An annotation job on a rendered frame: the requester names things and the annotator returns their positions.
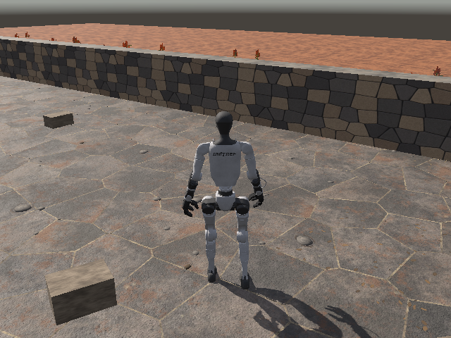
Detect robot right hand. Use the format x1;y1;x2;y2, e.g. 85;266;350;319
248;193;264;208

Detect robot torso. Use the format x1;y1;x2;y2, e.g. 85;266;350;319
209;138;241;211

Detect left robot forearm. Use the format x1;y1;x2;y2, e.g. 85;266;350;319
184;171;198;201

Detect robot left upper arm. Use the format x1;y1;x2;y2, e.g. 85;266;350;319
191;142;210;181

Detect robot left hand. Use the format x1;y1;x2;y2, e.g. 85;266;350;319
182;199;199;217

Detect robot right foot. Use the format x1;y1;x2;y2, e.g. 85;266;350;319
240;271;249;289

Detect right robot forearm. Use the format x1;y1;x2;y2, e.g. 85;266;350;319
250;169;263;196

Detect robot right upper arm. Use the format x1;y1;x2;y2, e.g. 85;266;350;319
239;142;258;180

